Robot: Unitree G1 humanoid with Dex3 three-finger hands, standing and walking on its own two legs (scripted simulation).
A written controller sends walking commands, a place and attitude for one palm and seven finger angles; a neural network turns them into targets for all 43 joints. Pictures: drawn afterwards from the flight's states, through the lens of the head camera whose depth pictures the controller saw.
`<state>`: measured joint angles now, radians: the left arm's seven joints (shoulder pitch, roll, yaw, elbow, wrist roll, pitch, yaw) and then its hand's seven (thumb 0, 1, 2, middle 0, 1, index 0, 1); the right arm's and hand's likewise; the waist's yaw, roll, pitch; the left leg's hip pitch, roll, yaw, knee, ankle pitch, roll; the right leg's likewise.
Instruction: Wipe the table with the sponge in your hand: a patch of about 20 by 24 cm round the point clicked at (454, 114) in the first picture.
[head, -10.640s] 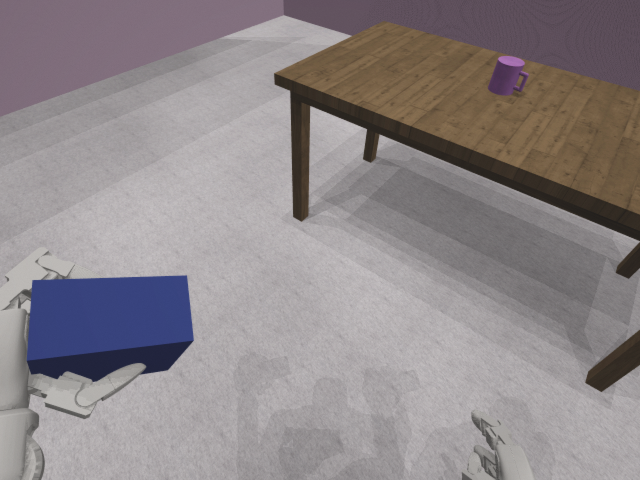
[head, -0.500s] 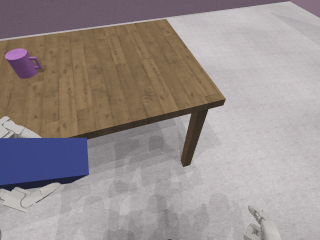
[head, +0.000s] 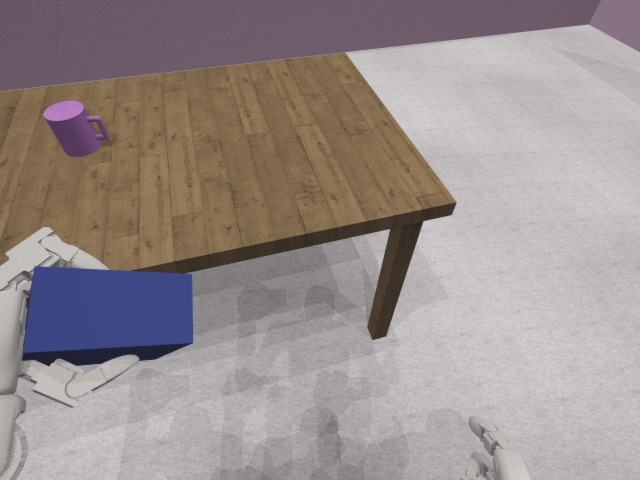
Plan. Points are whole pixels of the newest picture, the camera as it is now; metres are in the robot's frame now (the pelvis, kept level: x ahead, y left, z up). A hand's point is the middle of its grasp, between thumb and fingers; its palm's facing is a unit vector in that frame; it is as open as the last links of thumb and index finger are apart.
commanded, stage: come to a stop and stand still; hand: left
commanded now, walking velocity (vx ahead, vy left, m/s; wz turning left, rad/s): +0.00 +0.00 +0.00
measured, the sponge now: (129, 321) +0.23 +0.21 +0.14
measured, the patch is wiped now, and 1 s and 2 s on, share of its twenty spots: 0.00 0.00 0.00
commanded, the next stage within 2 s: look again from close up in 0.88 s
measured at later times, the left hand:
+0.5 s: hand (19, 273) +0.25 +0.31 +0.17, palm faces +0.44 -0.84 -0.33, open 10.4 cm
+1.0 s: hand (40, 265) +0.27 +0.30 +0.17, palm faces +0.40 -0.85 -0.35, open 10.4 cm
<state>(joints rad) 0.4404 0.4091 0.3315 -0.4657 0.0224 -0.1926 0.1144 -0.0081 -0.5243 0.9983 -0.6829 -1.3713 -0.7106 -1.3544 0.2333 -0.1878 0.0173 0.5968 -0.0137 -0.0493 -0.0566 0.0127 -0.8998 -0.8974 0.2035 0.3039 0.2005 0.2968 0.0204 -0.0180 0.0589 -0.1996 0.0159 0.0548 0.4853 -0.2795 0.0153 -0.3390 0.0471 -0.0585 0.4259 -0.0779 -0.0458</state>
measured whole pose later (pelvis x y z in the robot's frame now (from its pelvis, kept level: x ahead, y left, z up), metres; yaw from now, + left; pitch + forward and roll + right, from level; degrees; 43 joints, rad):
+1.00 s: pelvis +0.05 +0.05 +0.00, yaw +0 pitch -3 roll -1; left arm 0.38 0.34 0.35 -0.46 -0.03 -0.21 0.10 -0.01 -0.52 1.00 -0.68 -1.37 -0.71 -1.36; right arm 0.21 -0.18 0.03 0.55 0.00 -0.10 -0.01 0.01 -0.90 -0.90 0.20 0.30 0.20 0.30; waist 0.04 -0.03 0.10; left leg -0.08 -0.03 0.07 0.48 -0.35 0.05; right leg -0.24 0.02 -0.01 0.46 -0.16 -0.01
